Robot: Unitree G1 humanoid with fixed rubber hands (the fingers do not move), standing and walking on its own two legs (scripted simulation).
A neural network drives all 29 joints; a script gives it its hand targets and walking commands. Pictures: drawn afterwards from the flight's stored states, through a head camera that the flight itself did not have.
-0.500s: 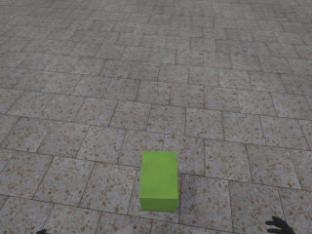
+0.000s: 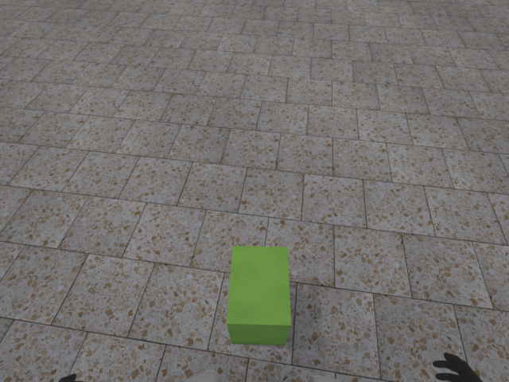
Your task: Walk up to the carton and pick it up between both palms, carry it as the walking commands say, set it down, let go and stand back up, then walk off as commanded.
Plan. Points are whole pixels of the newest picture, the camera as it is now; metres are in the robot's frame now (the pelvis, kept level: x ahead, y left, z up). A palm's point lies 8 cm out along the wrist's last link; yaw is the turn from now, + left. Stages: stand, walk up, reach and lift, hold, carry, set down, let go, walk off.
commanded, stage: walk up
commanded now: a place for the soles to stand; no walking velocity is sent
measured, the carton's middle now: (259, 296) +0.47 +0.00 -0.61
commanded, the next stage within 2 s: reach and lift in 1.50 s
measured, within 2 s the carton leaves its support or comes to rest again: neither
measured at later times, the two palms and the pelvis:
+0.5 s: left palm out of the picture +0.06 +0.33 -0.07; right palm out of the picture +0.08 -0.32 -0.09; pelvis -0.03 +0.00 +0.00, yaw +0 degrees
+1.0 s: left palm out of the picture +0.07 +0.33 -0.07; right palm out of the picture +0.09 -0.32 -0.09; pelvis -0.01 +0.00 +0.00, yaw +0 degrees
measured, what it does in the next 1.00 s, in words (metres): stands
